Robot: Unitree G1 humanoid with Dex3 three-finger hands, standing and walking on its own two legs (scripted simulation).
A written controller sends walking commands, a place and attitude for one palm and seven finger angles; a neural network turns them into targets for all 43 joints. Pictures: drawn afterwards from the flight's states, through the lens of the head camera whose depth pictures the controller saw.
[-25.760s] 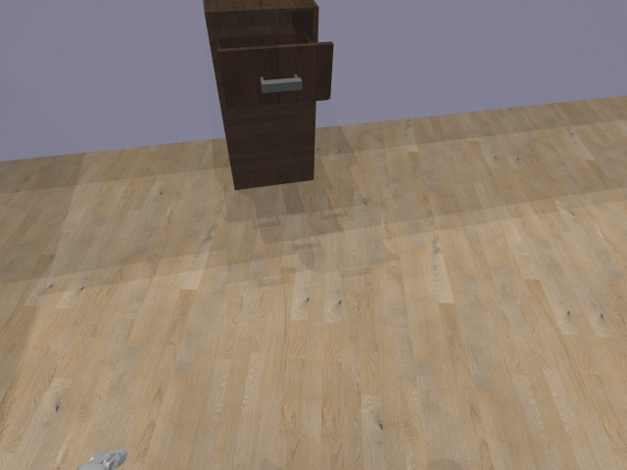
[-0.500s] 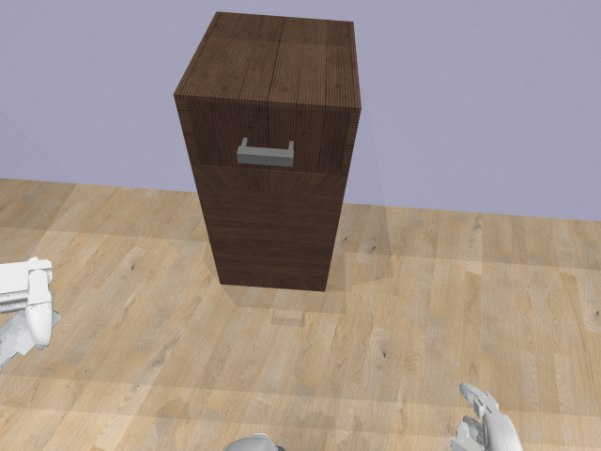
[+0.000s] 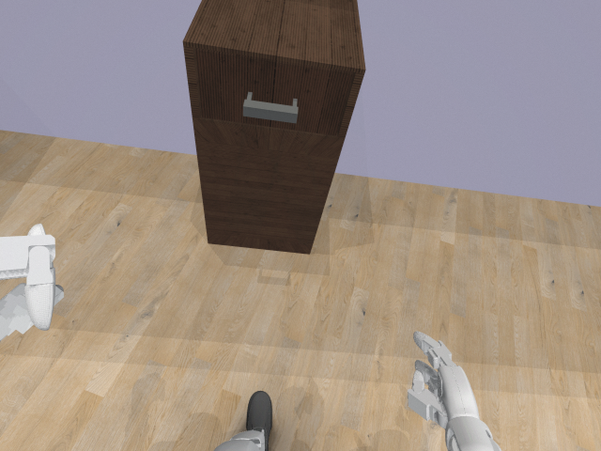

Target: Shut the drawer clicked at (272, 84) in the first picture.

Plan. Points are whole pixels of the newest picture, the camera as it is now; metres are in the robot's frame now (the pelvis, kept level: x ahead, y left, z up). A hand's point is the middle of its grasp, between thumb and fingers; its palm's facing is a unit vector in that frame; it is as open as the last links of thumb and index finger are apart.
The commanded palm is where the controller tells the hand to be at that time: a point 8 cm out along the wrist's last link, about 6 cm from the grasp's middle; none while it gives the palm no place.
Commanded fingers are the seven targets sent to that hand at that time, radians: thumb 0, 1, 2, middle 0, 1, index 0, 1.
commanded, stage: stop stepping back and stand still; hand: left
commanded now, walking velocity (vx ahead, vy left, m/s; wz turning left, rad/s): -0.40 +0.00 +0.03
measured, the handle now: (271, 105) +0.83 +0.14 -0.07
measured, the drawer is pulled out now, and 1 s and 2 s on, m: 0.00 0.00 0.00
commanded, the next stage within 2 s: let the arm hang, fingers relaxed in 1.48 s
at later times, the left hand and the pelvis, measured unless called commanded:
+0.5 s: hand out of the picture +0.06 +0.25 +0.19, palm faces +0.28 -0.84 -0.46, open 3.2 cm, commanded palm +0.04 +0.30 +0.19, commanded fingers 0.00 0.90 0.90 -1.40 -1.60 -1.40 -1.60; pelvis -0.11 +0.03 +0.01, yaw -4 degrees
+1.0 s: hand out of the picture +0.07 +0.26 +0.18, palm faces +0.41 -0.75 -0.52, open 3.2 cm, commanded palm +0.01 +0.29 +0.19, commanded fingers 0.00 0.90 0.90 -1.40 -1.60 -1.40 -1.60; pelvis -0.13 +0.01 +0.00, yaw -1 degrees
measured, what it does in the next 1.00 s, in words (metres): walks backwards: right foot, then left foot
